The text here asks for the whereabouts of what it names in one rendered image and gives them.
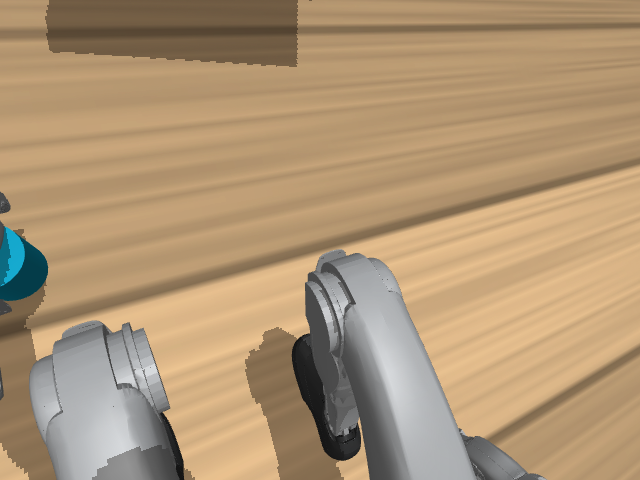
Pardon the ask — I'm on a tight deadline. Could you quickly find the left robot foot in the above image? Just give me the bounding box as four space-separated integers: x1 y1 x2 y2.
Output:
160 413 184 480

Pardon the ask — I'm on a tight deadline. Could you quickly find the right robot foot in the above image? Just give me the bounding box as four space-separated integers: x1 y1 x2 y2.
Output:
292 333 361 461

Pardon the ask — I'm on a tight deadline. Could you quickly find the right robot hand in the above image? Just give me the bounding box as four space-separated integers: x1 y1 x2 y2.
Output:
458 428 528 480

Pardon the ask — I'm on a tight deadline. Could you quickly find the mug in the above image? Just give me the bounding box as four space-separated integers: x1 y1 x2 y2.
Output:
0 226 48 301

